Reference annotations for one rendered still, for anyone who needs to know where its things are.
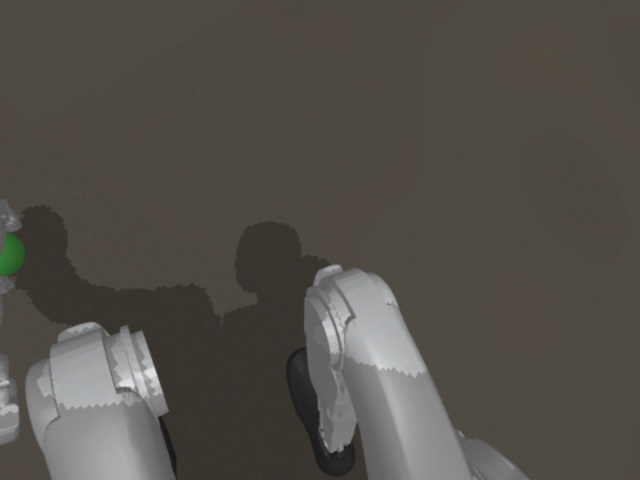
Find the left robot hand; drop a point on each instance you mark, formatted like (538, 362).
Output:
(10, 222)

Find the left robot arm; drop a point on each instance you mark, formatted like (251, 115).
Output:
(9, 410)

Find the right robot foot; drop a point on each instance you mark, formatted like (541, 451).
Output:
(305, 401)

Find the left robot foot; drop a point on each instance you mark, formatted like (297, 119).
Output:
(168, 445)

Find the ball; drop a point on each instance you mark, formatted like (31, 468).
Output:
(12, 256)

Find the right robot hand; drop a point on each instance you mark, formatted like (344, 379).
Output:
(486, 463)

